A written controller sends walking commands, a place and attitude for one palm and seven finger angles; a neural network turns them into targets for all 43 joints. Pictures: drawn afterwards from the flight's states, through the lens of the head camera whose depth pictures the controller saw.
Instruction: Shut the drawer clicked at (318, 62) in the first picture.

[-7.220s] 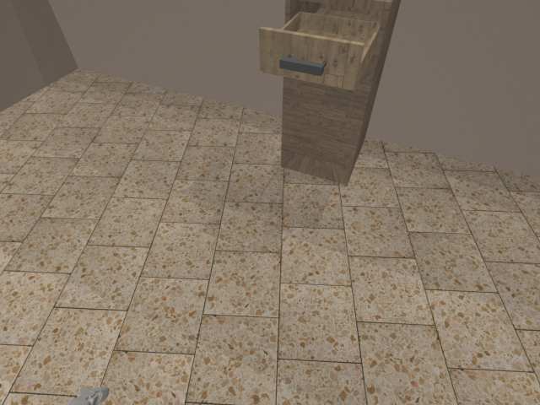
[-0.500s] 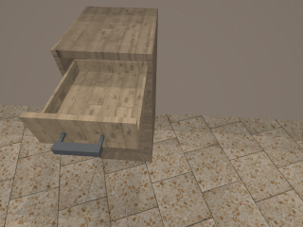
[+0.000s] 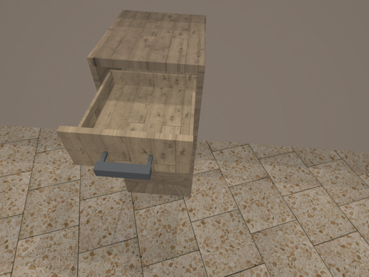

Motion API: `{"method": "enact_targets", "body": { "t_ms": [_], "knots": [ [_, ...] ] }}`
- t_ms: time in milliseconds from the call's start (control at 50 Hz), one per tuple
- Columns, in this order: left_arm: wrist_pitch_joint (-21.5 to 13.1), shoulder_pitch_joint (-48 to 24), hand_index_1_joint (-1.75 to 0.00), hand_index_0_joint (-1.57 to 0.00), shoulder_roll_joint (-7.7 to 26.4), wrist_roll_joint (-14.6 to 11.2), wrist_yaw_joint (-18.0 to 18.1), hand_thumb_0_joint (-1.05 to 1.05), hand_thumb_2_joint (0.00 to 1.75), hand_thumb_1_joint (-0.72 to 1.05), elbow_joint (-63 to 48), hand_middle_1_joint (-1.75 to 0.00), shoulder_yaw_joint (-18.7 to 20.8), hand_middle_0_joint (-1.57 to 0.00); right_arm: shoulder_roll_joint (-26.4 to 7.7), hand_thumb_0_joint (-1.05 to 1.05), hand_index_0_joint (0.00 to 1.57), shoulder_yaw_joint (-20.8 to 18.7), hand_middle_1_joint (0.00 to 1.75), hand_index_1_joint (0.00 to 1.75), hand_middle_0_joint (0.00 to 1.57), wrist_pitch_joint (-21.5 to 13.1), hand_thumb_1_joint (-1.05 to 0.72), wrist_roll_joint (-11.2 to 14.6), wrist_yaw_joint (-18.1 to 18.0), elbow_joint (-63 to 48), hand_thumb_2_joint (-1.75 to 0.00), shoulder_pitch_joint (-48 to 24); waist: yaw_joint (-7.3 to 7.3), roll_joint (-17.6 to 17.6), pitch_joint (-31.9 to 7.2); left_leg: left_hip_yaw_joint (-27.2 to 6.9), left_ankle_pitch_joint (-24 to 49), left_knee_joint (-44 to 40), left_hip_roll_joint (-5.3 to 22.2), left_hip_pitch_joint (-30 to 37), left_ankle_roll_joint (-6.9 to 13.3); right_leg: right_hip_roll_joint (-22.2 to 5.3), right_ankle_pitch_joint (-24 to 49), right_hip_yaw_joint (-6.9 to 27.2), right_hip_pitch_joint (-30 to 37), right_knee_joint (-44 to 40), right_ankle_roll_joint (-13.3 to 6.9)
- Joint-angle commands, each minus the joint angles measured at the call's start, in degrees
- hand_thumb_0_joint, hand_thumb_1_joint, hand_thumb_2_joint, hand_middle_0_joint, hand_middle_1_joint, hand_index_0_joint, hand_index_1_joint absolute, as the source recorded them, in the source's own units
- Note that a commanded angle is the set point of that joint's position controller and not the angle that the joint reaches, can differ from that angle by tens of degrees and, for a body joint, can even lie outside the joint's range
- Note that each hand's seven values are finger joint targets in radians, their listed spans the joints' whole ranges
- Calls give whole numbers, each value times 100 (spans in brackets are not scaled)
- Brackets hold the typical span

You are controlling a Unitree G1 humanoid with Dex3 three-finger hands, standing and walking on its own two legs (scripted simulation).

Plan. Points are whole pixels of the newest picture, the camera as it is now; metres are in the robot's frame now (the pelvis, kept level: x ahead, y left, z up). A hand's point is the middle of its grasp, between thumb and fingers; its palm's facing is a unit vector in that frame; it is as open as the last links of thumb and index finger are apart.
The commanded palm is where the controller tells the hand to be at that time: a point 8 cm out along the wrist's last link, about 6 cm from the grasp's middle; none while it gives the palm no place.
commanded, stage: come to a stop and stand still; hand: left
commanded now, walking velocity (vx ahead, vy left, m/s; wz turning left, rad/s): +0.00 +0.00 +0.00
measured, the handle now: (125, 163) +0.38 +0.18 +0.00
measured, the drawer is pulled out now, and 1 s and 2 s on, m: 0.30 0.30 0.30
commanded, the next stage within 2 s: look again from close up in 0.34 s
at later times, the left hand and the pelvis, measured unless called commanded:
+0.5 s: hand out of the picture -0.02 +0.14 -0.18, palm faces +0.02 -0.99 -0.13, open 7.3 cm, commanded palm none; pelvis +0.00 -0.01 +0.00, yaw -1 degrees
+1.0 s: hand out of the picture +0.00 +0.13 -0.18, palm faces +0.01 -0.99 -0.16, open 7.3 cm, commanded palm none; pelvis +0.01 -0.02 +0.00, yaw -1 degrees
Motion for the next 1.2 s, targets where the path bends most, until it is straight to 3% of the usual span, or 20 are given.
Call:
{"method": "enact_targets", "body": {
  "t_ms": [0,200,340,620,800,980,1020,1060,1100,1140,1180],
  "knots": [
    [-82,477,-30,-20,345,16,-6,0,90,90,-103,-30,67,-20,-764,0,20,-123,30,30,20,-129,-90,2,-26,-220,-90,158,74,217,301,-1221,-1256,-1240,944,-357,-26,-211,-109,253,-110,-334,-260],
    [-128,626,-30,-20,269,4,24,0,90,90,67,-30,41,-20,-593,0,20,-83,30,30,20,-122,-90,30,-21,49,-90,252,36,-32,375,-963,-852,-1000,818,-193,-85,-305,-33,421,-253,-537,-265],
    [-164,694,-30,-20,226,-5,39,0,90,90,123,-30,28,-20,-472,0,20,-61,30,30,20,-132,-90,38,-24,164,-90,265,12,9,289,-763,-381,-766,744,9,-121,-364,93,521,-304,-617,-286],
    [-161,661,-30,-20,173,-3,47,0,90,90,139,-30,37,-20,-399,0,20,-42,30,30,20,-119,-90,39,-42,259,-90,242,28,36,452,-721,-306,-768,757,-9,-159,-331,149,535,-319,-674,-291],
    [-185,666,-30,-20,180,-13,46,0,90,90,115,-30,53,-20,-384,0,20,-34,30,30,20,-154,-90,38,-48,297,-90,267,52,-22,154,-637,219,-646,773,201,-158,-350,544,552,-136,-627,-289],
    [-175,651,-30,-20,170,-11,49,0,90,90,125,-30,52,-20,-362,0,20,-26,30,30,20,-131,-90,43,-50,342,-90,285,47,-31,384,-648,56,-722,771,131,-179,-332,340,554,-232,-711,-288],
    [-171,678,-30,-20,167,-5,40,0,90,90,144,-30,65,-20,-366,0,20,-23,30,30,20,-115,-90,24,-45,376,-90,352,36,12,350,-628,-346,-735,752,139,-181,-316,-37,532,-229,-716,-307],
    [-138,715,-30,-20,233,34,19,0,90,90,128,-30,111,-20,-420,0,20,-72,30,30,20,-54,-90,-1,-23,381,-90,390,38,-37,403,-641,-1213,-698,719,47,-149,-277,-1023,537,-405,-738,-364],
    [-114,726,-30,-20,230,57,-11,0,90,90,95,-30,156,-20,-443,0,20,-104,30,30,20,-18,-90,-26,-3,330,-90,378,53,-20,697,-681,-1835,-675,691,-269,-119,-280,-1746,630,-643,-773,-406],
    [-104,817,-30,-20,275,60,-37,0,90,90,66,-30,202,-20,-418,0,20,-127,30,30,20,-5,-90,-40,14,260,-90,360,93,-96,843,-627,-1983,-490,606,-493,-104,-335,-2113,795,-727,-866,-473],
    [-111,916,-30,-20,323,53,-40,0,90,90,70,-30,250,-20,-326,0,20,-123,30,30,20,-13,-90,-40,28,189,-90,353,119,-452,913,-364,-1676,-1,421,-715,-133,-546,-2311,1098,-613,-1071,-616]
  ]
}}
